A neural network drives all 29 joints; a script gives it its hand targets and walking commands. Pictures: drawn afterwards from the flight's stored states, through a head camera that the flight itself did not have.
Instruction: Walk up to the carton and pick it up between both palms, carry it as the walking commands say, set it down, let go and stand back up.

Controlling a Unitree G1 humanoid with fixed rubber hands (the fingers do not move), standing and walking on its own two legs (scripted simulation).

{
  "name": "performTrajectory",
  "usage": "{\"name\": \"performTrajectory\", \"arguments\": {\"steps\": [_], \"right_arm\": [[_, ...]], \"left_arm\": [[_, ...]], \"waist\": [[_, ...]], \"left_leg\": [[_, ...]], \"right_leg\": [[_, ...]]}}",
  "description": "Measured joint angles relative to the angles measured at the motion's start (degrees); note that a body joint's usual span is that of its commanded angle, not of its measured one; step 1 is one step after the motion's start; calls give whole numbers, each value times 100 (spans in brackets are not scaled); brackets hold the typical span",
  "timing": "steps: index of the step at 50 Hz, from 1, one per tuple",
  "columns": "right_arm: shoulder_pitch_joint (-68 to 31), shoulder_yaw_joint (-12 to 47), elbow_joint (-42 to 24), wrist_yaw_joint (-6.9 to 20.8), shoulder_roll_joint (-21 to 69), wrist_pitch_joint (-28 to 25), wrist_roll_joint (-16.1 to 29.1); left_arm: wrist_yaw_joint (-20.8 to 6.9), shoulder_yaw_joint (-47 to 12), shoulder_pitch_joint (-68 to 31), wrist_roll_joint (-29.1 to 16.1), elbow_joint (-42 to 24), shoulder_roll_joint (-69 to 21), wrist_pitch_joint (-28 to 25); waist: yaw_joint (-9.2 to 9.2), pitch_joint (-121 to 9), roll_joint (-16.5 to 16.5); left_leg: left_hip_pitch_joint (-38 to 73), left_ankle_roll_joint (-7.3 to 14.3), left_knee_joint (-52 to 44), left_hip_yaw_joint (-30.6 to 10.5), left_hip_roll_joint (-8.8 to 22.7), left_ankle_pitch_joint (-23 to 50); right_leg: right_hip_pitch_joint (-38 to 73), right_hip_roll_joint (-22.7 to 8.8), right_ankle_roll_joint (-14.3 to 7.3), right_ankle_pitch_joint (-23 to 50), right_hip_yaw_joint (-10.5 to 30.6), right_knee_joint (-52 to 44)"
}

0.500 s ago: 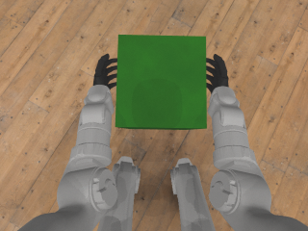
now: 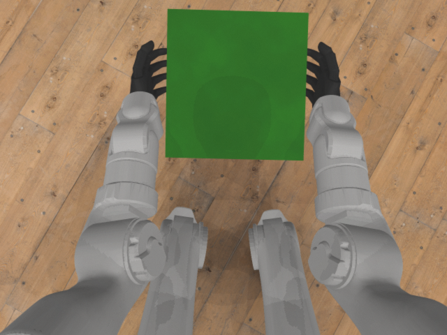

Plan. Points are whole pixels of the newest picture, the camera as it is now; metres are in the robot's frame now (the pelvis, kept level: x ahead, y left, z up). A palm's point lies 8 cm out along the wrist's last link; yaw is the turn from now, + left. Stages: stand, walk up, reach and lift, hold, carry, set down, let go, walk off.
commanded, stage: set down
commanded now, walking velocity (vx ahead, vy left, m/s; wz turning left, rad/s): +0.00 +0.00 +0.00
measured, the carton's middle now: (232, 103) +0.50 +0.00 -0.18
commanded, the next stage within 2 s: none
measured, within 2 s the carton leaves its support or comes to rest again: rests again in 1.70 s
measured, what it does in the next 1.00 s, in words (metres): lowers itself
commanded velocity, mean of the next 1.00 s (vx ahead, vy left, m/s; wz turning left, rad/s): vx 0.00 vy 0.00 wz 0.00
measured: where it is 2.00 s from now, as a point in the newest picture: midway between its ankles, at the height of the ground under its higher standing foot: (223, 268)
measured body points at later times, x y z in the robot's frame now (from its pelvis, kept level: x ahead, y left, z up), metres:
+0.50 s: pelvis +0.00 +0.00 -0.06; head +0.34 +0.01 +0.23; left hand +0.52 +0.15 -0.22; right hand +0.52 -0.15 -0.21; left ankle +0.10 +0.14 -0.44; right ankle +0.10 -0.15 -0.44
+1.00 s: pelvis +0.00 +0.00 -0.08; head +0.35 +0.01 +0.20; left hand +0.52 +0.15 -0.26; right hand +0.53 -0.14 -0.25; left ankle +0.10 +0.14 -0.44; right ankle +0.10 -0.15 -0.44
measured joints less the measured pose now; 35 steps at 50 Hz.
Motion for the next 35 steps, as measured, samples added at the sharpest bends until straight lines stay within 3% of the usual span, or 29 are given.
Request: {"name": "performTrajectory", "arguments": {"steps": [14, 22, 35], "right_arm": [[-484, 87, 107, -122, -171, -97, 153], [-771, 59, 308, -122, -322, -109, 154], [-1063, 493, 493, -305, -594, -224, 585]], "left_arm": [[61, -225, -518, -292, 171, 327, -62], [108, -265, -877, -245, 477, 443, -116], [273, -698, -1120, -818, 721, 751, -333]], "waist": [[-18, 514, -28], [-11, 773, 2], [82, 1352, 72]], "left_leg": [[-576, -71, 615, -27, -92, -59], [-867, -70, 956, -12, -122, -109], [-934, -48, 1500, 70, -40, -326]], "right_leg": [[-556, 47, 52, -82, -45, 609], [-825, 65, 98, -142, -57, 931], [-929, 83, 98, -291, -96, 1455]]}}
